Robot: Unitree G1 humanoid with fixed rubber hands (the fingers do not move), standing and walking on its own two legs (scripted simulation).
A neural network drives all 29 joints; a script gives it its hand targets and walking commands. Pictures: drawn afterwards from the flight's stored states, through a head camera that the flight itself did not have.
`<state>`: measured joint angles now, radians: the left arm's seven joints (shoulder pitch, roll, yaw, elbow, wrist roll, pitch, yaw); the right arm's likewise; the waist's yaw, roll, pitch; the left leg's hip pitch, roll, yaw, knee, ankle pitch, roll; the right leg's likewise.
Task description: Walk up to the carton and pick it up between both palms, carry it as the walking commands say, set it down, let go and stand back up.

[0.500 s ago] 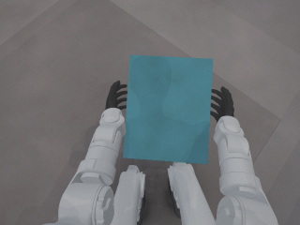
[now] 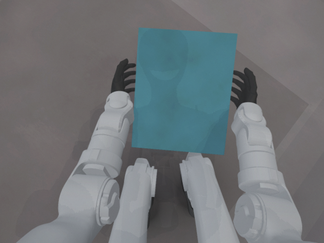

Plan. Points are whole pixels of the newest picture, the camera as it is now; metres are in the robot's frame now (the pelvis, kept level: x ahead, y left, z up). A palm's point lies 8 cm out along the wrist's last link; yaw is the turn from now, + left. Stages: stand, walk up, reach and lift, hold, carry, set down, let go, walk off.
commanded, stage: set down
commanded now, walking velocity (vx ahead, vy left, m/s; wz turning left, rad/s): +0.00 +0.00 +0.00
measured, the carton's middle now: (180, 94) +0.48 -0.06 -0.18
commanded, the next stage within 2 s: none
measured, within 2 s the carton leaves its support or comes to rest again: rests again in 1.68 s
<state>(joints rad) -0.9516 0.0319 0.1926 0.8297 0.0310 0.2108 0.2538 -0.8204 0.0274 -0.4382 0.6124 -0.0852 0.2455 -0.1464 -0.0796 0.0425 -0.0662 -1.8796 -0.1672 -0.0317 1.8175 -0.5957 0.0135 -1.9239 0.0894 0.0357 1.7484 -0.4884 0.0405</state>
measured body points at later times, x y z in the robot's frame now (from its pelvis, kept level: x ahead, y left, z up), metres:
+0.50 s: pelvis -0.02 +0.00 -0.06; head +0.30 -0.01 +0.25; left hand +0.51 +0.09 -0.20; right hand +0.45 -0.21 -0.19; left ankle +0.08 +0.09 -0.46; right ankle +0.12 -0.12 -0.46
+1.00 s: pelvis -0.04 +0.00 -0.12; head +0.31 -0.02 +0.15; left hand +0.52 +0.08 -0.29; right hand +0.47 -0.22 -0.27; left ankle +0.08 +0.09 -0.46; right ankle +0.12 -0.12 -0.46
